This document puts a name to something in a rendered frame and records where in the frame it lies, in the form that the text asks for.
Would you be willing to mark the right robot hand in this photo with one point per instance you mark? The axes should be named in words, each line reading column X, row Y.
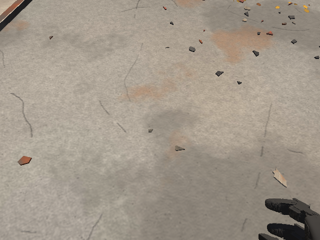
column 300, row 212

